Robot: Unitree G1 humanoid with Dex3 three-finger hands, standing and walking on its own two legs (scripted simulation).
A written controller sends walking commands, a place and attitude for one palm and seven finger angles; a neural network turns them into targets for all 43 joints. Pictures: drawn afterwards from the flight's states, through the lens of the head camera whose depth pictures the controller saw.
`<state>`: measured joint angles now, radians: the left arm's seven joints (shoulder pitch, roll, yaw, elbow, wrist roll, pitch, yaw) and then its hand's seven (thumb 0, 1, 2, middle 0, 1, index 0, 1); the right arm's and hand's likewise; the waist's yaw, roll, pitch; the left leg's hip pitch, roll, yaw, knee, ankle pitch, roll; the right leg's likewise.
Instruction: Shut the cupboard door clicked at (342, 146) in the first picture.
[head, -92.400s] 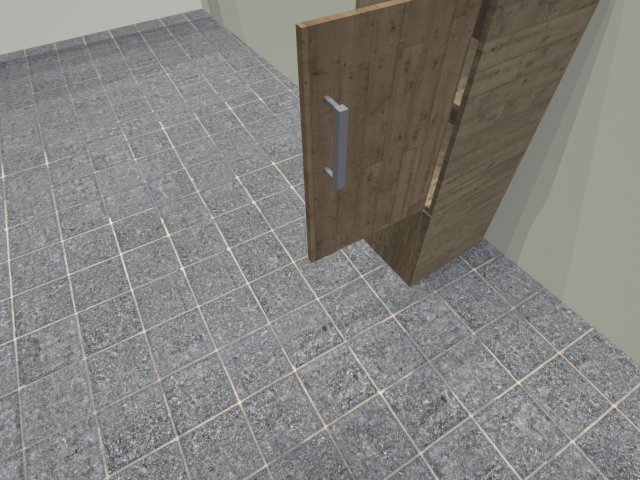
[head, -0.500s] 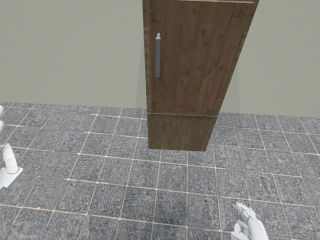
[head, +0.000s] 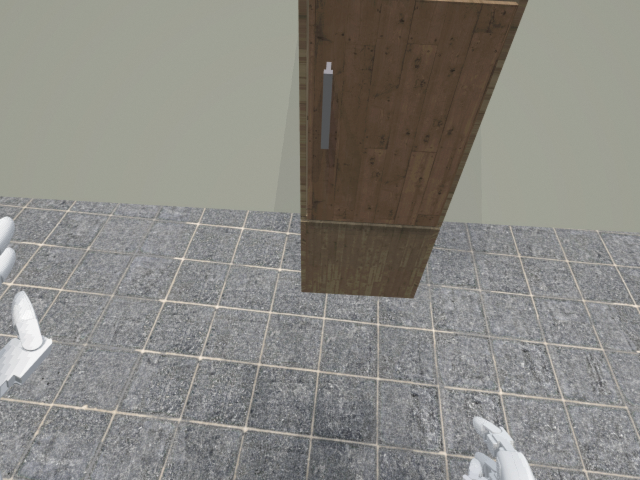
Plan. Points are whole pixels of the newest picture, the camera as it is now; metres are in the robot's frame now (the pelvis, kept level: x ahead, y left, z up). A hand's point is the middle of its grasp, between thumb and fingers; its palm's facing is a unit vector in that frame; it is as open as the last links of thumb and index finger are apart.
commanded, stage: let the arm hang, fingers relaxed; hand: left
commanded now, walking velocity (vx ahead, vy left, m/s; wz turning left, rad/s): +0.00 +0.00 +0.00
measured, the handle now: (326, 107) +0.84 +0.04 +0.03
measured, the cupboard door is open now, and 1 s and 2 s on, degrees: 0 0 0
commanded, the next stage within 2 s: look to check the result in 1.16 s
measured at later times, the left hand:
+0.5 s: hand out of the picture -0.04 +0.18 -0.18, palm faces +0.04 -0.98 -0.19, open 7.1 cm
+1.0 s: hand out of the picture +0.01 +0.17 -0.17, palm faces +0.03 -0.98 -0.20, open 7.3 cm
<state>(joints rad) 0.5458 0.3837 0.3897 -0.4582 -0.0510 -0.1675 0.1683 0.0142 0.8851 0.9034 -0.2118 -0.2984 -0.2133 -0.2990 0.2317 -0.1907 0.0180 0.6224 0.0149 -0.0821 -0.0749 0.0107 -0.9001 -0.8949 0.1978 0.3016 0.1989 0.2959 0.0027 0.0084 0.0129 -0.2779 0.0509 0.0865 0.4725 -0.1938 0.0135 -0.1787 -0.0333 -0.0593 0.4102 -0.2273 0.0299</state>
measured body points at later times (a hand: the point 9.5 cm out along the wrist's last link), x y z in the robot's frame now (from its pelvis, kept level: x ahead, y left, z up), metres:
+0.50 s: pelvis -0.02 -0.01 +0.00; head +0.01 +0.01 +0.45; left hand -0.04 +0.23 -0.16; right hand -0.01 -0.26 -0.15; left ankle +0.04 +0.11 -0.74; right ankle -0.01 -0.14 -0.74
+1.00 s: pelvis -0.01 -0.01 +0.00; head -0.01 -0.01 +0.45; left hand +0.01 +0.22 -0.16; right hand -0.01 -0.23 -0.16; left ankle +0.04 +0.11 -0.74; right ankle -0.01 -0.14 -0.74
